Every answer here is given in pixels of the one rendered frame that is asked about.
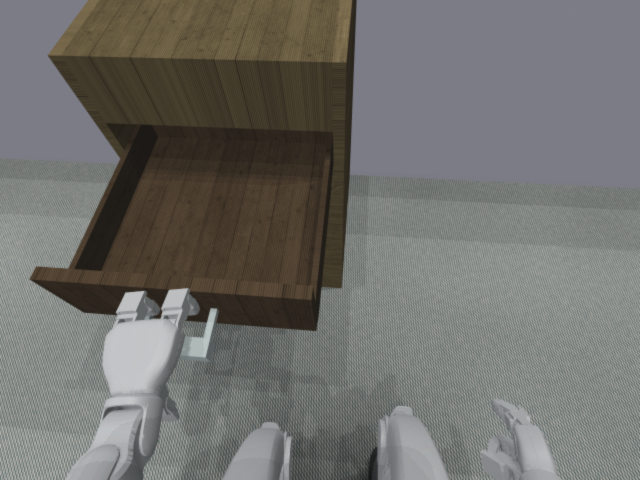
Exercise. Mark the cabinet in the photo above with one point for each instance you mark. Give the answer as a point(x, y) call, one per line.
point(252, 64)

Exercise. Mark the right robot hand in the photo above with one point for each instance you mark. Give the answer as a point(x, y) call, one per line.
point(507, 459)

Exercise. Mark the robot right thigh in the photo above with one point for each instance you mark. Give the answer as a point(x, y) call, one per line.
point(406, 447)

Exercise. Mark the robot left forearm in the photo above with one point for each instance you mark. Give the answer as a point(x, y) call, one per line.
point(125, 439)

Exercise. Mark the robot left thigh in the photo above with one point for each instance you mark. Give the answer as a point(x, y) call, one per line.
point(266, 454)

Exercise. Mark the left robot hand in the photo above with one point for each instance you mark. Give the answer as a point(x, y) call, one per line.
point(140, 355)

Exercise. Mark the handle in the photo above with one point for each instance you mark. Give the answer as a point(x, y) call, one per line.
point(200, 349)

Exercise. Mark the robot thigh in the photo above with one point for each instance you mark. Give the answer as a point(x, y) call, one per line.
point(266, 454)
point(406, 447)

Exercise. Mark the drawer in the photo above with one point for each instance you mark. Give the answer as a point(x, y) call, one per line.
point(238, 216)

